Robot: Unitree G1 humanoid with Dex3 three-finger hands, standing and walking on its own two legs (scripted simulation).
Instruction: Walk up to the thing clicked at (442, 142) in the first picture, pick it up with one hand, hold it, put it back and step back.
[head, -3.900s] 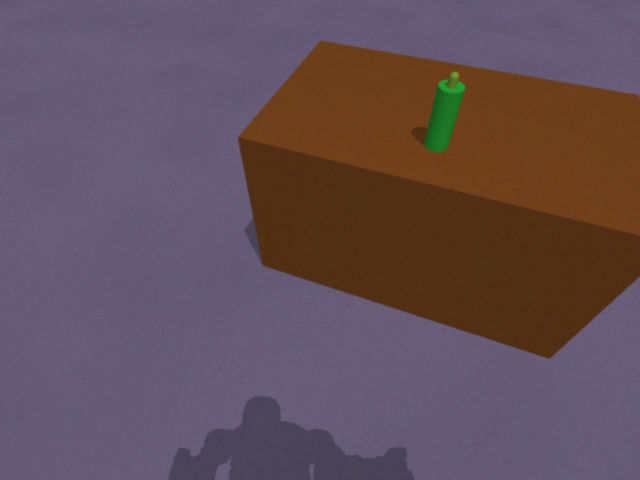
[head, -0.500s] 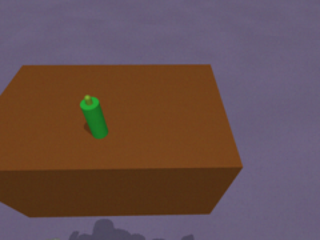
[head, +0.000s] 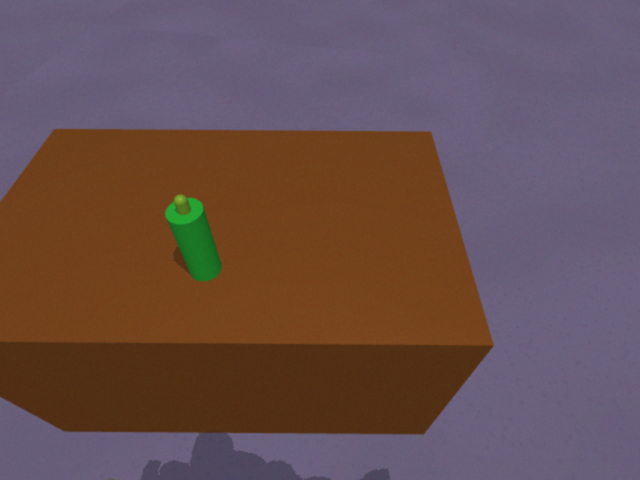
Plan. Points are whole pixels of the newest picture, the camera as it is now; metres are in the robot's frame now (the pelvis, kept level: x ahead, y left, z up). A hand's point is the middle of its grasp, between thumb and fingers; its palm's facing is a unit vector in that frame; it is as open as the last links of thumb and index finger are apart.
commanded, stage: stand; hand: left
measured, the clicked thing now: (193, 236) +0.52 +0.25 -0.08
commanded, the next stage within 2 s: none
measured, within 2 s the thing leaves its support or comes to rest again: neither
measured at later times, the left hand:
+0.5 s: hand out of the picture +0.08 +0.24 -0.15, palm faces -0.04 -0.94 -0.34, open 7.4 cm
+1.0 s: hand out of the picture +0.08 +0.24 -0.15, palm faces -0.06 -0.94 -0.35, open 7.4 cm
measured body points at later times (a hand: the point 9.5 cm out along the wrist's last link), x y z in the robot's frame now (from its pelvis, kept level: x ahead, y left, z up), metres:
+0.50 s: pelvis -0.01 -0.01 +0.00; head +0.00 -0.01 +0.45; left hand +0.08 +0.29 -0.13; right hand +0.08 -0.31 -0.13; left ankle +0.02 +0.13 -0.74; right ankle +0.00 -0.14 -0.74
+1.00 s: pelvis -0.01 -0.02 +0.00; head +0.00 -0.02 +0.45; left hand +0.08 +0.29 -0.13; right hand +0.05 -0.32 -0.13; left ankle +0.02 +0.13 -0.74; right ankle +0.00 -0.14 -0.74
